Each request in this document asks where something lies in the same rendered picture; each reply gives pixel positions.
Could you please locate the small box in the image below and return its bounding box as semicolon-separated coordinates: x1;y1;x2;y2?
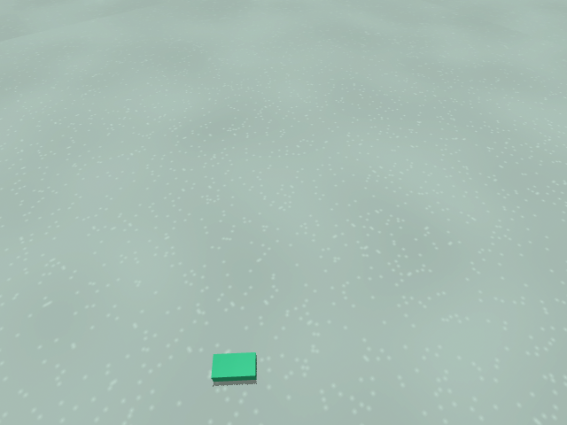
211;352;257;382

